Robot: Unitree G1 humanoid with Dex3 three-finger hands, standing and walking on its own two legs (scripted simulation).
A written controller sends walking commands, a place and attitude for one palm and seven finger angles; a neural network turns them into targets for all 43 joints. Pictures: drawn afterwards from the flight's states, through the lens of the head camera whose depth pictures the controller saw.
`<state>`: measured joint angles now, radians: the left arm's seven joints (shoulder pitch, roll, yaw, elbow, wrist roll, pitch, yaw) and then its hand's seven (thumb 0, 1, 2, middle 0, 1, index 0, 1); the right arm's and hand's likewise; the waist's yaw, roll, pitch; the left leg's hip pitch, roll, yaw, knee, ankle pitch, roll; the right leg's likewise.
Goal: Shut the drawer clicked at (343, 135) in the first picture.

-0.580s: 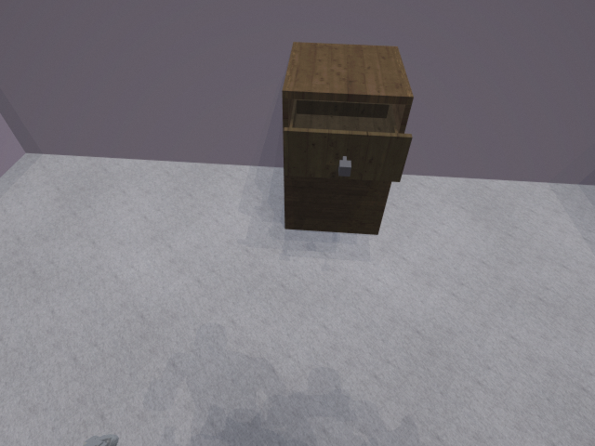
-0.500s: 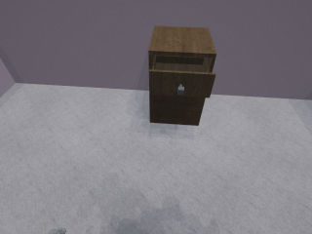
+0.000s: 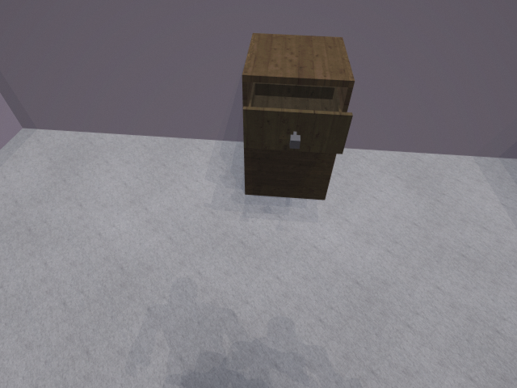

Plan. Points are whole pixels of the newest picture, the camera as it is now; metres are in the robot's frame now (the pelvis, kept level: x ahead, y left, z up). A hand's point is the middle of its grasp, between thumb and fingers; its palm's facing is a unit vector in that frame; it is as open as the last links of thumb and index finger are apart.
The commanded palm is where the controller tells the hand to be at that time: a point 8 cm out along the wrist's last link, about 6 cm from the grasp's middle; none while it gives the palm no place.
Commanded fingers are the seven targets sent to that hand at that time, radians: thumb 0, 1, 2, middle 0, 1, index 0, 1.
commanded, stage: stand and wait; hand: left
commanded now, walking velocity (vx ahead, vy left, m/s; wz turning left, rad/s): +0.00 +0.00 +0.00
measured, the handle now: (295, 138) +0.98 -0.08 -0.21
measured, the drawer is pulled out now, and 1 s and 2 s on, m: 0.19 0.19 0.19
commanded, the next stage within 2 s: look at it before walking up in 0.24 s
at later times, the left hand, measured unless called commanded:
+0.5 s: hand out of the picture +0.07 +0.23 -0.16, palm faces -0.03 -0.95 -0.31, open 7.4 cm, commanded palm none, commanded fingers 0.00 0.90 0.90 -0.20 -0.30 -0.20 -0.30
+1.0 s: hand out of the picture +0.07 +0.24 -0.16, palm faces -0.03 -0.95 -0.31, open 7.4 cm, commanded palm none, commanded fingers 0.00 0.90 0.90 -0.20 -0.30 -0.20 -0.30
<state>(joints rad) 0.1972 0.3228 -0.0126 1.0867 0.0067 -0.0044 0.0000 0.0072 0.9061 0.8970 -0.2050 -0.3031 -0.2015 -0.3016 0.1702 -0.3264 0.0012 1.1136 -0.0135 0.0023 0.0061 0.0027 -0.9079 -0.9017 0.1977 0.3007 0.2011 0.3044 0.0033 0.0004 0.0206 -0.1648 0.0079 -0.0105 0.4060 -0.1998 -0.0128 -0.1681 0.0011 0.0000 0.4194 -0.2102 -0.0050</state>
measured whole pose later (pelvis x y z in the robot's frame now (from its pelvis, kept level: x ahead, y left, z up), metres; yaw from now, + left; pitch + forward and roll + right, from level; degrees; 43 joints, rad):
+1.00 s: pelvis +0.01 +0.00 +0.00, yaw -1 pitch -2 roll +0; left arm 0.18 0.31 -0.01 1.10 0.01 -0.01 0.00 0.01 0.91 0.90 -0.20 -0.30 -0.20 -0.30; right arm 0.14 -0.30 0.00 1.13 -0.01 -0.01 0.00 0.00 -0.91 -0.90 0.20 0.30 0.20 0.30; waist 0.01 -0.01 0.02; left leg -0.13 0.01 0.01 0.37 -0.20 -0.01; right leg -0.14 0.01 0.02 0.38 -0.21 0.00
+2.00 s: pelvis +0.08 +0.01 -0.01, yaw -32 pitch +1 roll -1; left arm 0.38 0.24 0.10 0.97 0.02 0.02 -0.02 0.01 0.91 0.90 -0.20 -0.30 -0.20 -0.30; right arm 0.21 -0.17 -0.04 0.88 -0.02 -0.05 -0.01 0.00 -0.91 -0.90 0.20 0.30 0.20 0.30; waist 0.05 -0.05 -0.04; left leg -0.25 0.00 0.04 0.51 -0.28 0.03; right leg -0.39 0.11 0.15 0.82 -0.39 -0.03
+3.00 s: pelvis +0.36 -0.20 -0.01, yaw -60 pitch +0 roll -2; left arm 0.36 0.20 0.06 1.01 0.02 -0.03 0.03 0.00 0.91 0.90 -0.20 -0.30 -0.20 -0.30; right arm 0.10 -0.17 -0.03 0.92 -0.02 -0.03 0.00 0.00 -0.92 -0.90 0.19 0.30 0.20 0.30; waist 0.06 0.00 0.00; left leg -0.36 0.06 0.05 0.58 -0.19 -0.02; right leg -0.16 0.08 0.02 0.51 -0.34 -0.04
